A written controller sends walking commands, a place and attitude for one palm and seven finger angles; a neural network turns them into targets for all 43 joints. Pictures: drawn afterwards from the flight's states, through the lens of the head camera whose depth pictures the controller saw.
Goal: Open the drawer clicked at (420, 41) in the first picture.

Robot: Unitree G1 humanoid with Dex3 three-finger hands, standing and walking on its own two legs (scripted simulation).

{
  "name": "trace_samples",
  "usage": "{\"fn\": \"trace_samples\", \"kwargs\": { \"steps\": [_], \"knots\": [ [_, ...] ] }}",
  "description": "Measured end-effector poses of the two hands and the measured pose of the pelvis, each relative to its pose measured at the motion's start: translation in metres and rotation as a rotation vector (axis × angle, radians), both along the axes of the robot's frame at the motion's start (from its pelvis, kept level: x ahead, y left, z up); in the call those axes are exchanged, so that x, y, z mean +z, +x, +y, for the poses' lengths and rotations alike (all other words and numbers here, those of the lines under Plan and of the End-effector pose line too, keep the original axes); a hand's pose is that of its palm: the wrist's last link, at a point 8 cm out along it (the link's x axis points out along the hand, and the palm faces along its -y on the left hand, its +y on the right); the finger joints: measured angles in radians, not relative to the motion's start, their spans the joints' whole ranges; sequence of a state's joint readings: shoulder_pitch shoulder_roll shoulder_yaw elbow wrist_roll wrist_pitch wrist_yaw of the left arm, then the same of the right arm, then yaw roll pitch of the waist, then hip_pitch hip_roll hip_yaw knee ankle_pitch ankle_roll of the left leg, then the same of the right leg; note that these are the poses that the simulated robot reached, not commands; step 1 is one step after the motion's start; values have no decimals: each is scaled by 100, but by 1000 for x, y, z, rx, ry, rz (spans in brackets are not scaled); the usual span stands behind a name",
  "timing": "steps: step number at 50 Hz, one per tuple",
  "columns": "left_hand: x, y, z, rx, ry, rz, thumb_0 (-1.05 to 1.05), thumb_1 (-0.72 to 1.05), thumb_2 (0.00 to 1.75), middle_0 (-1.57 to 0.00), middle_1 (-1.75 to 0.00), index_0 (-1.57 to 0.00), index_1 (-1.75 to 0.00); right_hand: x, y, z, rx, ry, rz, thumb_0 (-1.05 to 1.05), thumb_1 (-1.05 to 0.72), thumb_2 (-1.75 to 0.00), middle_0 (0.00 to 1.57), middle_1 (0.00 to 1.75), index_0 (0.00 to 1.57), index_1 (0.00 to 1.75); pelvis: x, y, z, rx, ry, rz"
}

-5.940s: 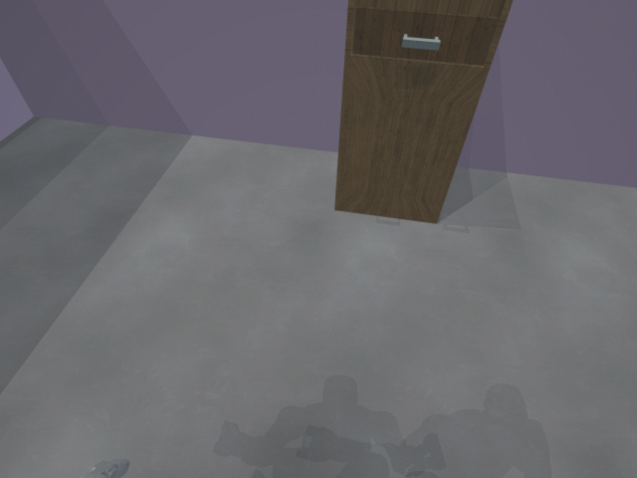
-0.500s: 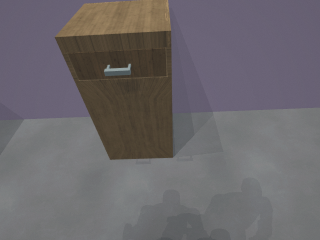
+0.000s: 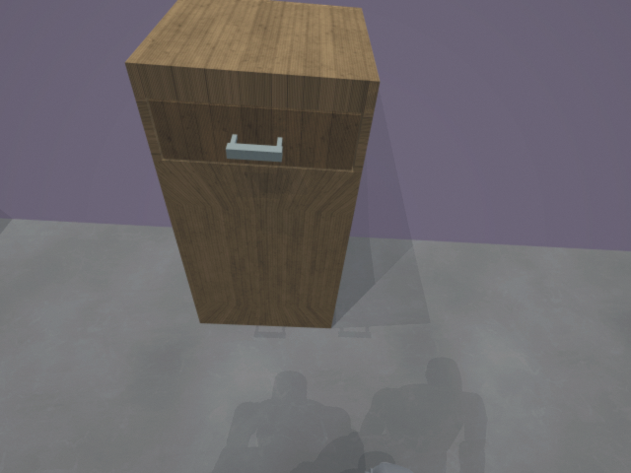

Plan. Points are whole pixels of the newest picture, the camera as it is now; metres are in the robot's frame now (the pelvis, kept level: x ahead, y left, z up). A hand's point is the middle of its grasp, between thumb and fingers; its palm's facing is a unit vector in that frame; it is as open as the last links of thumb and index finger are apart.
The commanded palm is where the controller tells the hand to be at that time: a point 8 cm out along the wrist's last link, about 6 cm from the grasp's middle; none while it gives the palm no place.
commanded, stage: take the last steps up to it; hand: left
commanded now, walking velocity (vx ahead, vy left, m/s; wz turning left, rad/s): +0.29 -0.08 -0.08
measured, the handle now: (255, 146) +0.72 +0.18 +0.01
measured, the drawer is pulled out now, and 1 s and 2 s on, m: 0.00 0.00 0.00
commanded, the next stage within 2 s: come to a stop and stand still in 0.36 s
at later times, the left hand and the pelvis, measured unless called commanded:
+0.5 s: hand (253, 412) +0.25 +0.11 -0.17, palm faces +0.03 -0.97 -0.23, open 7.1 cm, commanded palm none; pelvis +0.17 -0.08 -0.01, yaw +0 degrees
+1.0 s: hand (252, 447) +0.20 +0.10 -0.18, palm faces +0.03 -0.95 -0.31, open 7.4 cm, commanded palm none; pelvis +0.18 -0.10 -0.02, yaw -2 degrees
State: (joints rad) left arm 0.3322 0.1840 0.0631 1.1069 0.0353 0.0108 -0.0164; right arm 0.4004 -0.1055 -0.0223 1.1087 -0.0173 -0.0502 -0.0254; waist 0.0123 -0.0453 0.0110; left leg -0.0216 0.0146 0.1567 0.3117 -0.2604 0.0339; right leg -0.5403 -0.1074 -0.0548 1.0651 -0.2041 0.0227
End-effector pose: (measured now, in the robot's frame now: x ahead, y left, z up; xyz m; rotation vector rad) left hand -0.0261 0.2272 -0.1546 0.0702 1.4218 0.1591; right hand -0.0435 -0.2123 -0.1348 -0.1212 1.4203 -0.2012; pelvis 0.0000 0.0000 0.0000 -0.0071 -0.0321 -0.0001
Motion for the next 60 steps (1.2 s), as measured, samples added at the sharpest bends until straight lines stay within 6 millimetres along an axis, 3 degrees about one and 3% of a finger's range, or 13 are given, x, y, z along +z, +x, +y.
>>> {"fn": "trace_samples", "kwargs": {
  "steps": [6, 10, 14, 17, 21, 23, 28, 32, 35, 41, 45, 50, 60],
  "knots": [
    [2, 103, -8, -76, 25, -106, 1, 91, 90, -20, -30, -20, -30, -5, -17, 11, -86, 49, 123, 0, -91, -90, 20, 30, 20, 30, -5, 39, -11, -17, 14, 6],
    [4, 180, -26, -146, 40, -178, 1, 92, 90, -20, -30, -20, -30, -11, -15, 7, -138, 81, 200, 0, -91, -90, 20, 30, 20, 30, -12, 70, -27, -31, 19, 13],
    [0, 251, -53, -191, 59, -275, 1, 91, 90, -20, -30, -20, -30, -25, 2, -10, -164, 112, 273, 0, -91, -90, 20, 30, 20, 30, -28, 108, -50, -32, 20, 19],
    [2, 274, -69, -172, 62, -321, 0, 91, 90, -20, -30, -20, -30, -31, 38, -33, -145, 108, 264, 0, -91, -90, 20, 30, 20, 30, -29, 127, -63, -22, 11, 9],
    [8, 271, -80, -113, 63, -281, 0, 91, 90, -20, -30, -20, -30, -30, 120, -68, -79, 60, 124, 0, -91, -90, 20, 30, 20, 30, -17, 150, -72, -9, 4, 5],
    [13, 270, -75, -80, 89, -267, -2, 94, 90, -20, -30, -21, -30, -27, 166, -80, -42, 38, 37, 0, -91, -90, 20, 30, 20, 30, -13, 161, -74, -1, 0, 11],
    [11, 258, -70, -71, 90, -169, -2, 94, 90, -20, -30, -20, -30, -16, 264, -93, 26, -3, -148, 0, -92, -90, 19, 30, 19, 30, -8, 186, -74, -8, -8, 19],
    [-3, 249, -70, -40, 58, -98, -1, 93, 90, -20, -30, -20, -30, -14, 315, -87, 66, -19, -226, 0, -92, -90, 19, 30, 19, 30, -14, 204, -66, -20, -27, 5],
    [-9, 245, -69, -12, 46, -62, 0, 92, 90, -20, -30, -20, -30, -12, 335, -76, 92, -14, -238, 0, -92, -90, 19, 30, 19, 30, -15, 212, -64, -21, -1, -4],
    [-4, 238, -69, -12, 69, -15, 0, 91, 90, -20, -30, -20, -30, -17, 347, -67, 108, 25, -237, 0, -91, -90, 20, 30, 20, 30, -14, 207, -68, -32, 28, 2],
    [6, 232, -70, -27, 122, -18, 0, 91, 90, -20, -30, -20, -30, -27, 338, -80, 87, 50, -231, -1, -91, -90, 20, 30, 20, 30, -16, 194, -80, -39, 32, 8],
    [14, 221, -81, -52, 177, -50, 0, 91, 90, -20, -30, -20, -30, -40, 312, -112, 45, 68, -209, 0, -91, -90, 20, 30, 20, 30, -21, 181, -102, -34, 41, -5],
    [29, 217, -112, -54, 133, -108, 1, 90, 90, -20, -30, -21, -30, -24, 241, -149, 31, 32, -66, 0, -91, -90, 20, 30, 19, 30, -2, 168, -117, -21, 64, 29]
  ]
}}
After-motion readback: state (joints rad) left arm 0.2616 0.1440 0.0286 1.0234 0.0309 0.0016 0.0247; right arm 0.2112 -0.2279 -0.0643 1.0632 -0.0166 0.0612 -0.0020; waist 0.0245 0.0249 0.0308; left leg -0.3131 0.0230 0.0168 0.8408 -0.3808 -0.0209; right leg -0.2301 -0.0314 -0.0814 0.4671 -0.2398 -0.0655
